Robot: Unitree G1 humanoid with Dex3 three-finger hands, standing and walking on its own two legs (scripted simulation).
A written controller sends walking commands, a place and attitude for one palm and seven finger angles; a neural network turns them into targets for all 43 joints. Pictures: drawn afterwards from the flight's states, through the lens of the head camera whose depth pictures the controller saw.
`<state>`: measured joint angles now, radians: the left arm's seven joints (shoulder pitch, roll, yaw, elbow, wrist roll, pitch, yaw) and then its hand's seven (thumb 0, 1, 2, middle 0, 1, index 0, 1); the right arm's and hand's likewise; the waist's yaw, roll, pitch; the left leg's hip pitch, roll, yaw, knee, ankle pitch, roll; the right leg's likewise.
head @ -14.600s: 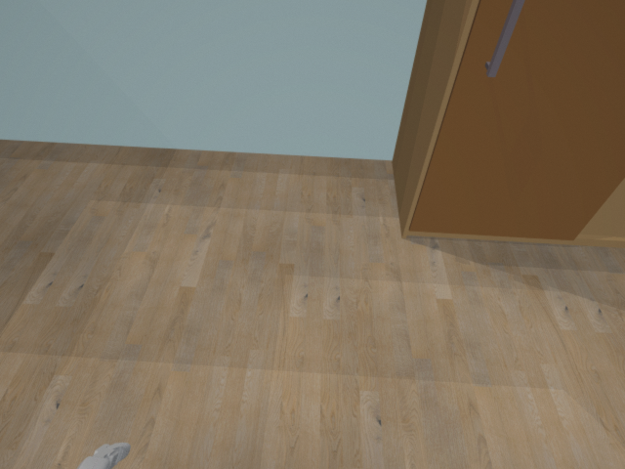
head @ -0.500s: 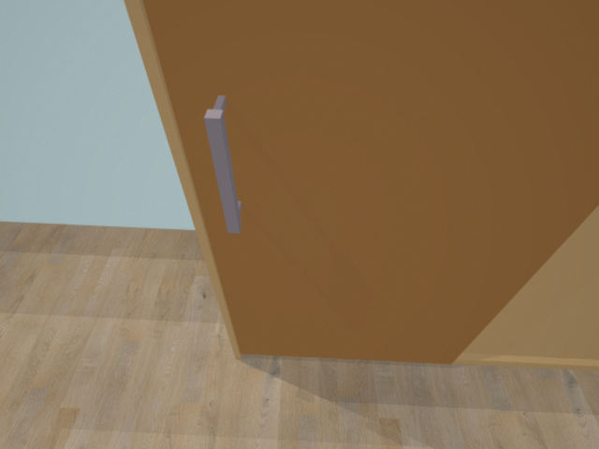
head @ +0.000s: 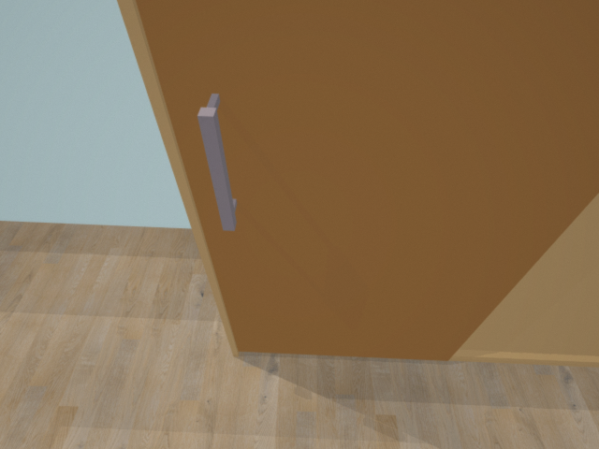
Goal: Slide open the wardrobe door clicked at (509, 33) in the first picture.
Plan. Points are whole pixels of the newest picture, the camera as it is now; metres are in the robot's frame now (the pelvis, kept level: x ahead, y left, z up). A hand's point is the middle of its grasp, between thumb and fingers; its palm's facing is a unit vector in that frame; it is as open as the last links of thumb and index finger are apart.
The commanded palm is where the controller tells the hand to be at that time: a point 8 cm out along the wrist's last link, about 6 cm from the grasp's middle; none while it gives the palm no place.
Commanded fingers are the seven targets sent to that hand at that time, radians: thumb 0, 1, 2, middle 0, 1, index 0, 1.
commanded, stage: look again from close up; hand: left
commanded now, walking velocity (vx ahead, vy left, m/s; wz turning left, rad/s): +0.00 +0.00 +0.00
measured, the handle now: (222, 169) +0.49 +0.15 +0.10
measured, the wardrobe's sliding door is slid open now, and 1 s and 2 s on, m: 0.00 0.00 0.00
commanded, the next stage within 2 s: raise the hand with hooked fingers in 0.12 s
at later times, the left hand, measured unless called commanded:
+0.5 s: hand (168, 371) +0.21 +0.18 +0.02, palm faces +0.13 -0.99 -0.03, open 7.9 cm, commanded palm +0.11 +0.24 -0.04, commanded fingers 0.00 0.55 0.75 -0.23 -0.53 -0.23 -0.53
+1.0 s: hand (132, 384) +0.19 +0.22 +0.01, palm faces -0.04 -1.00 -0.04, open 10.8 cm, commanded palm +0.15 +0.28 +0.03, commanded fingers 0.00 -0.03 0.50 -0.27 -0.90 -0.27 -0.90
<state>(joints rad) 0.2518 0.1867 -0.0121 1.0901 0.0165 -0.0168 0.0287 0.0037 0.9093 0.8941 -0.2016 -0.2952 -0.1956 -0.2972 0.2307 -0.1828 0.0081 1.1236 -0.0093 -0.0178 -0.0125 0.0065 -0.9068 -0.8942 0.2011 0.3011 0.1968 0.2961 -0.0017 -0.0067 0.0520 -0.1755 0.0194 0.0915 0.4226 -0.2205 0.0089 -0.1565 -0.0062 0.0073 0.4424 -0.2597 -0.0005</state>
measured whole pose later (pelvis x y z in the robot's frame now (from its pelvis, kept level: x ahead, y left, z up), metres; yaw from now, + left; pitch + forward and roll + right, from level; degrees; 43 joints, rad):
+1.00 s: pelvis -0.03 -0.01 -0.05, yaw +3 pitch +7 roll -2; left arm 0.30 0.34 0.27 0.05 -0.36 -0.19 -0.43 0.01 0.19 0.59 -0.25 -0.75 -0.25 -0.75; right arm 0.25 -0.19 0.05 0.57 0.05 -0.23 -0.08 0.02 -0.90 -0.89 0.21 0.30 0.20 0.30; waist -0.02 0.04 -0.07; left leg -0.65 0.05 0.00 0.92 -0.40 0.00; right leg -0.58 0.01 -0.07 0.88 -0.43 -0.02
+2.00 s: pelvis -0.01 +0.00 -0.01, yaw +4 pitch +0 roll -1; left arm -0.05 0.47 0.43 0.24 -0.37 0.03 -0.54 -0.01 -0.50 0.30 -0.30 -1.20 -0.29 -1.20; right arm 0.26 -0.29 0.07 0.59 0.07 -0.23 -0.10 0.02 -0.90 -0.89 0.20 0.30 0.20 0.30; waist 0.03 0.05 -0.02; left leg -0.33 0.03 0.01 0.60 -0.27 0.01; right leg -0.26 0.00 -0.06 0.56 -0.31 -0.01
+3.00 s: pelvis -0.02 +0.00 -0.01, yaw +3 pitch +1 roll -1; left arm -0.27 0.41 0.36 0.41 -0.31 -0.03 -0.44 -0.01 -0.50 0.30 -0.30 -1.20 -0.29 -1.20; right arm 0.28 -0.27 0.07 0.61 0.07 -0.21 -0.12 0.02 -0.90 -0.89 0.20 0.30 0.20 0.30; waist 0.01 0.03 -0.02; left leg -0.35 0.02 0.03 0.60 -0.27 0.01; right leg -0.28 0.00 -0.05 0.57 -0.30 -0.01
